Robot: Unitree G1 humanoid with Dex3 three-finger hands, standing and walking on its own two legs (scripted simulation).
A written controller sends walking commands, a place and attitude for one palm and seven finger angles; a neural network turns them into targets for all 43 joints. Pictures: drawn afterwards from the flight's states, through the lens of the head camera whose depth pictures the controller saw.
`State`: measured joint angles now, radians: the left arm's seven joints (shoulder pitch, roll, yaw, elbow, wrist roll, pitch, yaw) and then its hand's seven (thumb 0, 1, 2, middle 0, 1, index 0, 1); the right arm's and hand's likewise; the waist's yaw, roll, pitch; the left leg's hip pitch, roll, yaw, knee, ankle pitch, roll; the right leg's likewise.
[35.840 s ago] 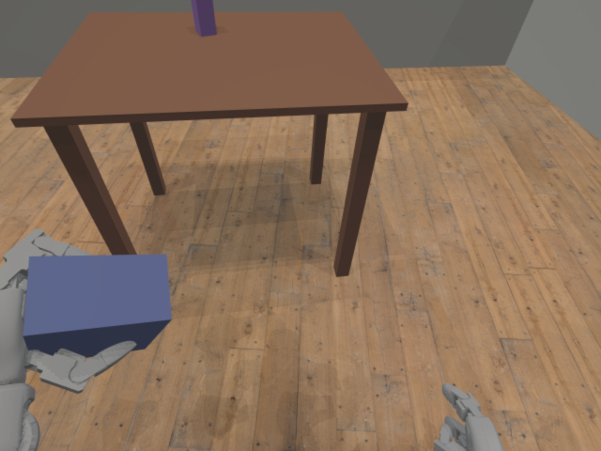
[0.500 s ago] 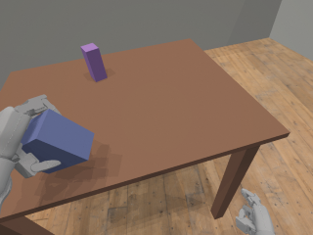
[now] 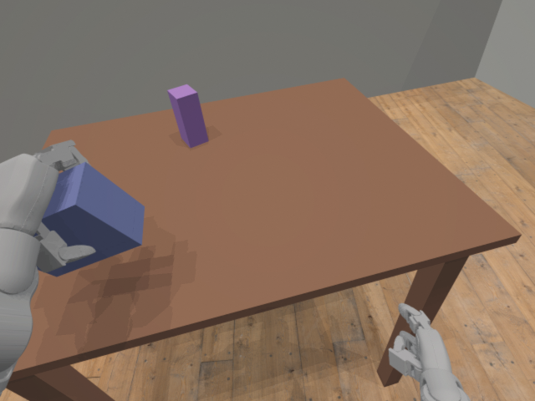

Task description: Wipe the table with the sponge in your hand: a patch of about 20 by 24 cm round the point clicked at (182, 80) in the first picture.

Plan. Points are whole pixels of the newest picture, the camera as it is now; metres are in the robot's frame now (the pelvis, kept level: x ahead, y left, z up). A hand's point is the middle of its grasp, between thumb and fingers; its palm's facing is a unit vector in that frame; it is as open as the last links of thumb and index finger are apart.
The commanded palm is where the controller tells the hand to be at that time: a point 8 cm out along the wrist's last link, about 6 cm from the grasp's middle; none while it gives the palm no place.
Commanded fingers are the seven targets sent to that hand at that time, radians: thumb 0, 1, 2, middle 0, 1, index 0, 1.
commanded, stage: turn the palm down, sponge in hand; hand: left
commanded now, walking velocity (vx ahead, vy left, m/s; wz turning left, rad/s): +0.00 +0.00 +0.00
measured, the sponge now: (80, 229) +0.24 +0.29 +0.18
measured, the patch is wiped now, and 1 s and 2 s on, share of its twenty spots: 0.00 0.00 0.00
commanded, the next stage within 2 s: move the sponge above the wiping area in 0.86 s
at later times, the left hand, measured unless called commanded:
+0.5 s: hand (36, 210) +0.22 +0.30 +0.24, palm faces +0.34 -0.05 -0.94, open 10.6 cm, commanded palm +0.17 +0.28 +0.28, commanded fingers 0.00 0.10 1.30 -1.20 -1.60 -1.20 -1.60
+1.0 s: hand (76, 230) +0.22 +0.27 +0.21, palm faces +0.23 -0.07 -0.97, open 10.6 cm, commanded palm +0.17 +0.26 +0.28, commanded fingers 0.00 0.10 1.30 -1.20 -1.60 -1.20 -1.60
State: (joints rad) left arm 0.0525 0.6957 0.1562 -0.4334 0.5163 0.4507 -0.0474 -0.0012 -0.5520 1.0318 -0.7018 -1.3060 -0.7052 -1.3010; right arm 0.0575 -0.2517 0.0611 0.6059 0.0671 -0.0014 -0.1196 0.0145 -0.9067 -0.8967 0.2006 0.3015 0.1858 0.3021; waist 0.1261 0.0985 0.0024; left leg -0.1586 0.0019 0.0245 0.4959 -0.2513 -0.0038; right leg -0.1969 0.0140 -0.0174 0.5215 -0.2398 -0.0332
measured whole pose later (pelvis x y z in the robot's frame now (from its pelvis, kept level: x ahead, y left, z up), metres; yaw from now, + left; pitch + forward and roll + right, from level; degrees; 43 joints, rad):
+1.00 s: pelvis -0.03 -0.02 +0.00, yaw +0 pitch -6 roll +2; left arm -0.03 0.64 0.05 -0.33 0.75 0.51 -0.16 0.00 -0.55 1.03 -0.70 -1.31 -0.70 -1.31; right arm -0.01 -0.29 0.06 0.63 0.08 0.01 -0.09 0.02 -0.91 -0.90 0.20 0.30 0.21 0.31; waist 0.13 0.13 0.01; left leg -0.17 0.01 0.02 0.47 -0.20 -0.02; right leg -0.23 0.03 -0.02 0.52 -0.20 -0.06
